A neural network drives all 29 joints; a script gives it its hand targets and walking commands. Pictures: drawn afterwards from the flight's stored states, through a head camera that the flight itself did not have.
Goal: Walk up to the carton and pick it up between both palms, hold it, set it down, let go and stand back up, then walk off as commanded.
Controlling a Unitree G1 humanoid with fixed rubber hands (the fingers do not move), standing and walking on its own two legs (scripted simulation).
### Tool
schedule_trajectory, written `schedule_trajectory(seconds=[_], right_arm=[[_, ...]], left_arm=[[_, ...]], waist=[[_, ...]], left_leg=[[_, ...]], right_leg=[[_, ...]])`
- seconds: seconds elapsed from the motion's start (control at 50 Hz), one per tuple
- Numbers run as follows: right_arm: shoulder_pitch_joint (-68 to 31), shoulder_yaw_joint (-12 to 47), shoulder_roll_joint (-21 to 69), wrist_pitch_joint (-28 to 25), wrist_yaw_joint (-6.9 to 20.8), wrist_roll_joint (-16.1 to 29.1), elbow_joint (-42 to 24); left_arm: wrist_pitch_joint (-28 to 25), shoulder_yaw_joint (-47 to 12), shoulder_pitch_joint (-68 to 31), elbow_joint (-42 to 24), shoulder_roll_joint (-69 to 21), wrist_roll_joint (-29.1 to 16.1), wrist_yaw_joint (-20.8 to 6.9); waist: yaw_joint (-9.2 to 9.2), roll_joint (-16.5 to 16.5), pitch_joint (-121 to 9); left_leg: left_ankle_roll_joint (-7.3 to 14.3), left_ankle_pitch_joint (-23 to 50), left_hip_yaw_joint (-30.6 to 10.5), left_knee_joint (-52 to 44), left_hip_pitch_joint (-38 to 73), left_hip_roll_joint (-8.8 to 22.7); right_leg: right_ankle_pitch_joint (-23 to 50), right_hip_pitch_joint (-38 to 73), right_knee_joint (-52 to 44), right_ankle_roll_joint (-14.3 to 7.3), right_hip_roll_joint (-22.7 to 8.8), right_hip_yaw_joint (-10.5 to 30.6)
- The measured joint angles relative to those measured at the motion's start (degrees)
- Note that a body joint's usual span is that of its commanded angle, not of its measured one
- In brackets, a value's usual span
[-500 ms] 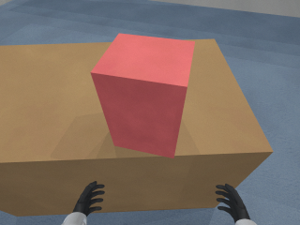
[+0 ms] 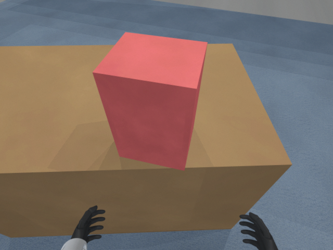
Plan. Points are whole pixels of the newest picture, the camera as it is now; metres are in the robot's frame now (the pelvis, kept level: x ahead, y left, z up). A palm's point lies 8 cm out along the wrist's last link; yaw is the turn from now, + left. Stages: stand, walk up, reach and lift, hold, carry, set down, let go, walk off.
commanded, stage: let go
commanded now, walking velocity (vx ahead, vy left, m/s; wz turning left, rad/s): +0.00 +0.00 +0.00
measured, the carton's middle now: (157, 107) +0.44 +0.05 +0.10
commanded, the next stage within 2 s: stand in 0.44 s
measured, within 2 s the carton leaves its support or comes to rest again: neither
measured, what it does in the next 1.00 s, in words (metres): stands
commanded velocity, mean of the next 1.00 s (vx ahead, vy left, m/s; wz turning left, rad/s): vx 0.00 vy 0.00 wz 0.00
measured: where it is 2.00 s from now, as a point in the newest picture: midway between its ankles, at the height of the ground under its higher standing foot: outside the picture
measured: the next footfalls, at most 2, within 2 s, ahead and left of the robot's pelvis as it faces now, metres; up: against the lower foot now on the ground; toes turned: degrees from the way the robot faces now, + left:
none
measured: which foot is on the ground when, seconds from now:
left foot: down 0.00-1.00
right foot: down 0.00-1.00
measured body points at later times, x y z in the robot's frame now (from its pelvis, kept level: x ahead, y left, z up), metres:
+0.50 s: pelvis +0.01 +0.02 +0.00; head +0.01 +0.02 +0.45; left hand +0.16 +0.25 -0.10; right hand +0.16 -0.21 -0.11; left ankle +0.02 +0.14 -0.74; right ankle +0.04 -0.12 -0.74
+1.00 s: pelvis +0.02 +0.03 +0.00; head +0.00 +0.03 +0.45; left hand +0.07 +0.32 -0.13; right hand +0.09 -0.25 -0.13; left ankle +0.02 +0.14 -0.74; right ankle +0.04 -0.12 -0.74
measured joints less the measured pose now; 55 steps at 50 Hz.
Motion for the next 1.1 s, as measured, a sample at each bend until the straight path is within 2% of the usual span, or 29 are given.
schedule_trajectory(seconds=[0.2, 0.42, 0.48, 0.58, 0.84, 1.1], right_arm=[[-1.4, -0.8, -1.2, -0.8, 1.7, -0.8, 3.9], [-3.3, 0.1, -1.5, -2.9, 2.3, -1.2, 6.3], [-3.4, 1.4, -2.7, -1.0, 1.6, -0.6, 8.3], [-1.6, 1.1, -6.3, 2.3, 1.2, 0.1, 13.6], [0.4, 0.2, -11.3, 4.1, 0.4, 0.7, 24.0], [-2.6, 1.5, -9.3, 4.5, 0.4, 1.1, 27.9]], left_arm=[[-0.4, 0.4, 0.0, 2.3, -2.3, 0.9, 0.5], [-1.3, 0.0, 0.1, 3.0, -3.4, 1.7, 1.1], [-4.8, 0.3, 0.6, 6.4, -2.2, 3.8, -0.5], [-8.0, 2.0, 2.0, 13.1, 0.8, 4.8, -2.0], [-9.3, 4.1, 4.8, 26.2, 5.1, 4.5, -2.1], [-9.7, 2.6, 2.9, 31.8, 3.4, 4.3, -1.8]], waist=[[0.28, 0.9, -0.4], [0.59, 1.6, 0.1], [0.08, 1.3, -2.2], [0.03, 1.4, -5.7], [-0.56, 1.4, -6.3], [-0.60, 1.2, -5.2]], left_leg=[[0.7, -0.7, 0.5, 1.5, -1.4, -0.5], [1.1, -1.1, 0.9, 2.0, -1.9, -0.6], [1.4, -1.4, 0.6, 2.4, -3.2, -1.2], [1.7, -2.8, -0.1, 3.8, -4.2, -1.6], [2.5, -2.2, -0.2, 0.8, -1.2, -2.4], [2.7, -0.1, -0.2, -2.4, 0.7, -2.8]], right_leg=[[-0.3, -1.2, 0.9, 0.6, -0.4, 0.5], [-0.3, -1.4, 0.6, 1.1, -0.6, 0.8], [-1.1, -2.9, 1.7, 1.4, -1.2, 0.6], [-2.6, -3.4, 2.7, 1.6, -1.6, -0.1], [-1.9, -0.1, -0.8, 2.2, -2.4, -0.2], [0.0, 1.8, -3.7, 2.5, -3.0, -0.2]])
